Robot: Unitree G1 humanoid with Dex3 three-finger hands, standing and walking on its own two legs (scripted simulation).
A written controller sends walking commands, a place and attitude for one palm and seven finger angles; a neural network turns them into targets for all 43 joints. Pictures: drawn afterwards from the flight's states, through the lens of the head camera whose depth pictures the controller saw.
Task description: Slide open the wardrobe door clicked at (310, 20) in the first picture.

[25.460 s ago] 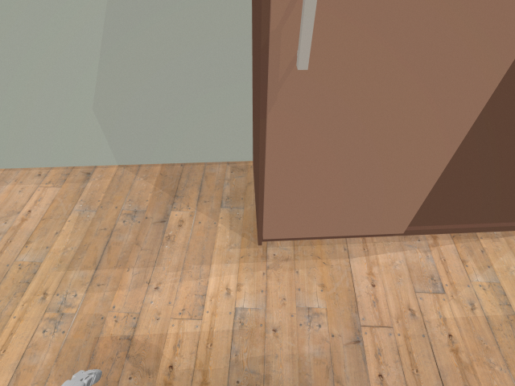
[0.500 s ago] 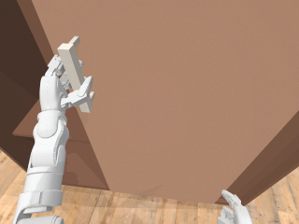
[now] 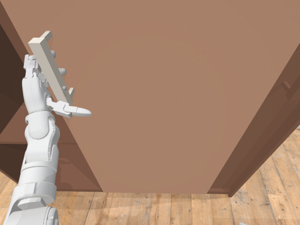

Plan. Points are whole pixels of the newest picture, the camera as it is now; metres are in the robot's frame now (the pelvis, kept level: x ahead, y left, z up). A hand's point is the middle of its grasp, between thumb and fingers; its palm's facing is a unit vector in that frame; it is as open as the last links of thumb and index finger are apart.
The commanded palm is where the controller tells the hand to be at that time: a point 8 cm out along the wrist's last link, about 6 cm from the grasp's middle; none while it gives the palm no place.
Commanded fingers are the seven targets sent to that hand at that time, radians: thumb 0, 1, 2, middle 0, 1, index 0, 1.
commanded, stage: slip the hand off the handle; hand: left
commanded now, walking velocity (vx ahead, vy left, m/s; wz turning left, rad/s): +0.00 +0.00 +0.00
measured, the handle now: (57, 72) +0.42 +0.25 +0.22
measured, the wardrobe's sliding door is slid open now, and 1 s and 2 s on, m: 0.47 0.47 0.47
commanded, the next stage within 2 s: draw the hand back to the body in 1.32 s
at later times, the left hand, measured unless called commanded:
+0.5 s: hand (37, 91) +0.37 +0.29 +0.20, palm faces +0.37 -0.93 -0.08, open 14.7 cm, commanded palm +0.34 +0.33 +0.18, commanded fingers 0.00 -0.55 0.20 -0.25 -1.15 -0.25 -1.15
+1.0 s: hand (22, 108) +0.32 +0.30 +0.19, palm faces +0.38 -0.92 -0.10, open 14.7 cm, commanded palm +0.27 +0.34 +0.18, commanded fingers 0.00 -0.55 0.20 -0.25 -1.15 -0.25 -1.15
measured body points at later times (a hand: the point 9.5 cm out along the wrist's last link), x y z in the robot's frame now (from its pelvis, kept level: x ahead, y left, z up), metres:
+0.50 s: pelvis +0.03 +0.03 +0.00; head +0.03 +0.03 +0.45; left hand +0.34 +0.34 +0.20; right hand +0.22 -0.20 -0.08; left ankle +0.06 +0.12 -0.73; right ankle +0.03 -0.08 -0.73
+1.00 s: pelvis +0.02 +0.03 +0.00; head +0.01 +0.02 +0.45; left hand +0.29 +0.35 +0.20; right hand +0.18 -0.21 -0.09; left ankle +0.06 +0.12 -0.73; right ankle +0.03 -0.08 -0.73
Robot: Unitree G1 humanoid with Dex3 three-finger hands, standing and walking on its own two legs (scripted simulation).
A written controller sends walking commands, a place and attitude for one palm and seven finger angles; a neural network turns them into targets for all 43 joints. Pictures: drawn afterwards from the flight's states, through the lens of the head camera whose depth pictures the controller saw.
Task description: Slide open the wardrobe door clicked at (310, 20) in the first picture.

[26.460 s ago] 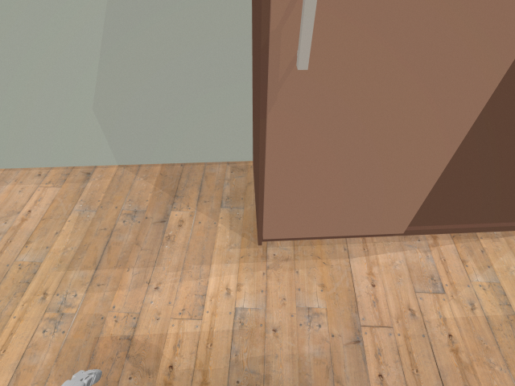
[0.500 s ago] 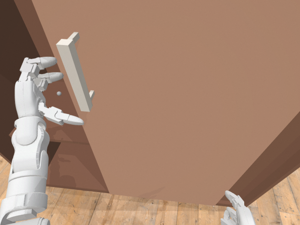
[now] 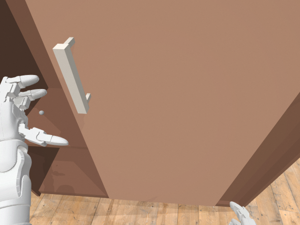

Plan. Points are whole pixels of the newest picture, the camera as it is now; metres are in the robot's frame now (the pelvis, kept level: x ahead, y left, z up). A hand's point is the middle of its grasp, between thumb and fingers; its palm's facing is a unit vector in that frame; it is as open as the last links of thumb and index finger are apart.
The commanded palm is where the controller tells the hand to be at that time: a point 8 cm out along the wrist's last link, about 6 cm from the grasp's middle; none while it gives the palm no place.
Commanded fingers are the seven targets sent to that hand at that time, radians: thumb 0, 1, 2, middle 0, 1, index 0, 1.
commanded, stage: slip the hand off the handle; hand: left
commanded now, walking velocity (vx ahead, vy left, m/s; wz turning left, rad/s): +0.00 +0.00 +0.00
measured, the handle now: (77, 77) +0.40 +0.22 +0.22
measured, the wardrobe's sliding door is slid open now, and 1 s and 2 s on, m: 0.47 0.47 0.47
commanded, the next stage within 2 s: draw the hand back to the body in 0.32 s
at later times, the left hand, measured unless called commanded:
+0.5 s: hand (22, 136) +0.23 +0.28 +0.19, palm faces +0.36 -0.93 -0.11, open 14.7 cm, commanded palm +0.20 +0.32 +0.18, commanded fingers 0.00 -0.55 0.20 -0.25 -1.15 -0.25 -1.15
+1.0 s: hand (23, 150) +0.21 +0.27 +0.17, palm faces +0.22 -0.96 -0.19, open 14.4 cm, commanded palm +0.17 +0.32 +0.19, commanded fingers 0.00 -0.22 0.36 -0.24 -0.96 -0.24 -0.96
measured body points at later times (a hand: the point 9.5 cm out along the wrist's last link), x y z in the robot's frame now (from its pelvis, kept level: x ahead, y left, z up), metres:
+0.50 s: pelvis +0.00 -0.01 +0.00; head -0.03 -0.02 +0.45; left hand +0.21 +0.33 +0.19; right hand +0.20 -0.23 -0.07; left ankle +0.04 +0.10 -0.73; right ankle +0.00 -0.11 -0.73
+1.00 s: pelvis +0.00 +0.01 +0.00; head -0.04 +0.00 +0.45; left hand +0.19 +0.32 +0.19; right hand +0.22 -0.21 -0.04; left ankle +0.04 +0.10 -0.73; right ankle +0.00 -0.10 -0.73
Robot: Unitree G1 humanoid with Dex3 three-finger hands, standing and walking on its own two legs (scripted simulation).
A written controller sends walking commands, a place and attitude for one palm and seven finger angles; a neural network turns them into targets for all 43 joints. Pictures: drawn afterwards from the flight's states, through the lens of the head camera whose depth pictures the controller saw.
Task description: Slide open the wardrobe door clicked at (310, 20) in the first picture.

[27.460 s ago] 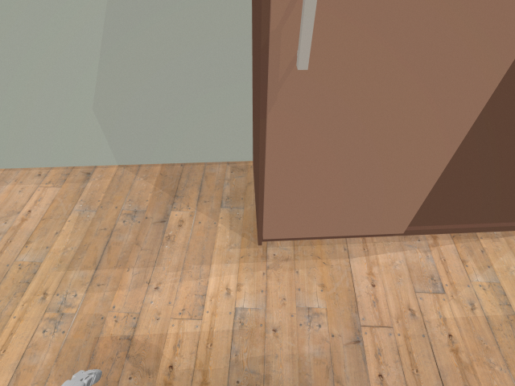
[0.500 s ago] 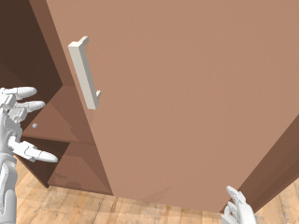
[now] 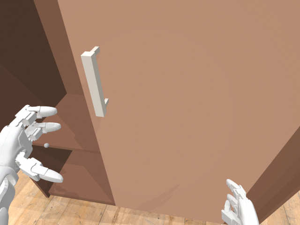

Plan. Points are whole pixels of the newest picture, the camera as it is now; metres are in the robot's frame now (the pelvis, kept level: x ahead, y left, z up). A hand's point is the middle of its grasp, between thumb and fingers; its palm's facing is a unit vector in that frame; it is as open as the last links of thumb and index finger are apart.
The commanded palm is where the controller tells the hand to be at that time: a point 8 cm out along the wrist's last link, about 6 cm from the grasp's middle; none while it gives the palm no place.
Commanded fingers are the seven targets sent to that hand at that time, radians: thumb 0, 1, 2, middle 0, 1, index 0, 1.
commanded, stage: draw the hand back to the body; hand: left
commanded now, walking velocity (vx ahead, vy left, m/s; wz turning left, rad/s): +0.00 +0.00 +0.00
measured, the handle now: (98, 83) +0.40 +0.20 +0.21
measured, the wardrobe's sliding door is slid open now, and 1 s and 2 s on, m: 0.47 0.47 0.47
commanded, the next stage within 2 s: step back with the hand held close in 1.02 s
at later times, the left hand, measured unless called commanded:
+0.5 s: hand (47, 144) +0.21 +0.26 +0.17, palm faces +0.43 -0.83 -0.36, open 10.2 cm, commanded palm +0.16 +0.29 +0.18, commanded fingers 0.00 0.68 0.80 -0.21 -0.43 -0.21 -0.43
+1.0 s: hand (52, 145) +0.21 +0.24 +0.17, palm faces +0.43 -0.83 -0.37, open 7.4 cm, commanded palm +0.16 +0.28 +0.19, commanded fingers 0.00 0.90 0.90 -0.20 -0.30 -0.20 -0.30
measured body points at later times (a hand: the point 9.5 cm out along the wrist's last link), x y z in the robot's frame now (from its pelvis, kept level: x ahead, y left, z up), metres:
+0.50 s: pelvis +0.01 +0.00 +0.01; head -0.02 -0.02 +0.46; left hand +0.18 +0.30 +0.19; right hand +0.19 -0.23 -0.07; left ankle +0.04 +0.09 -0.73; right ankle -0.01 -0.11 -0.73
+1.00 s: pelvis +0.02 -0.01 +0.01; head +0.00 -0.03 +0.46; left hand +0.18 +0.29 +0.19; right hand +0.22 -0.23 -0.07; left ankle +0.04 +0.09 -0.73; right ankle -0.01 -0.11 -0.73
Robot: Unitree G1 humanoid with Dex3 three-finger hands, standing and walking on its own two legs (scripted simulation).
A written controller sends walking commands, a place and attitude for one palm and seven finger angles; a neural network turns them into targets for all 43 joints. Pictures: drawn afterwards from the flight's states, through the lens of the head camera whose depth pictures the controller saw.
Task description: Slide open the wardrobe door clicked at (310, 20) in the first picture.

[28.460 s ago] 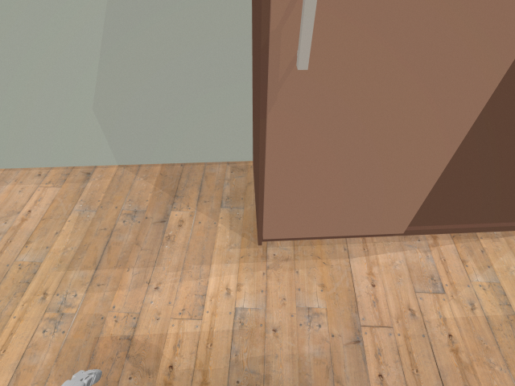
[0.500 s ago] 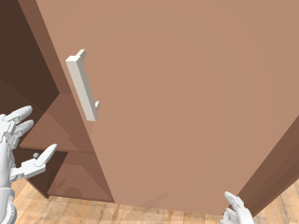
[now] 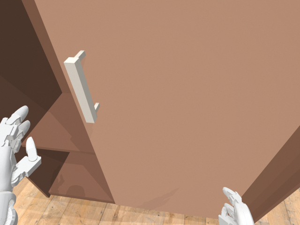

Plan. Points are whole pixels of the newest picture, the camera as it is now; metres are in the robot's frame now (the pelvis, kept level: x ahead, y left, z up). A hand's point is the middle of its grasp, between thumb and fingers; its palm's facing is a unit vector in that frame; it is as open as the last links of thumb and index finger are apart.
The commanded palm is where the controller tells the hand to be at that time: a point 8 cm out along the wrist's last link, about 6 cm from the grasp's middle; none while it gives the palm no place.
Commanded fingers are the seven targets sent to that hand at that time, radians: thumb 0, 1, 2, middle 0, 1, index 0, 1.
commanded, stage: draw the hand back to the body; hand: left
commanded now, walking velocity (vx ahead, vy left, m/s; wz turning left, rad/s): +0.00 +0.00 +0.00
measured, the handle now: (86, 88) +0.37 +0.22 +0.20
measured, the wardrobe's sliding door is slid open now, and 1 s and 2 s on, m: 0.47 0.47 0.47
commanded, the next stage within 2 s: step back with the hand held close in 0.02 s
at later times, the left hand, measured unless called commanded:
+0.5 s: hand (34, 163) +0.18 +0.27 +0.15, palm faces +0.32 -0.82 -0.47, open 7.4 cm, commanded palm +0.12 +0.32 +0.17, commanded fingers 0.00 0.90 0.90 -0.20 -0.30 -0.20 -0.30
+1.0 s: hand out of the picture +0.11 +0.31 +0.16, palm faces +0.44 -0.79 -0.42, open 7.4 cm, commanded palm +0.04 +0.35 +0.17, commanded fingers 0.00 0.90 0.90 -0.20 -0.30 -0.20 -0.30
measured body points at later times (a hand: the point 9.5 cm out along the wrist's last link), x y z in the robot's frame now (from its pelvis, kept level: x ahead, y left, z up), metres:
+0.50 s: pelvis -0.03 +0.02 +0.00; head -0.01 +0.03 +0.45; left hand +0.16 +0.32 +0.17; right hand +0.15 -0.23 -0.07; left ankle +0.01 +0.10 -0.74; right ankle -0.03 -0.10 -0.74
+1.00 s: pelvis -0.10 +0.05 -0.02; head -0.08 +0.08 +0.43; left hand +0.08 +0.35 +0.18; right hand +0.07 -0.19 -0.09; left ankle +0.01 +0.10 -0.74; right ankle -0.04 -0.10 -0.74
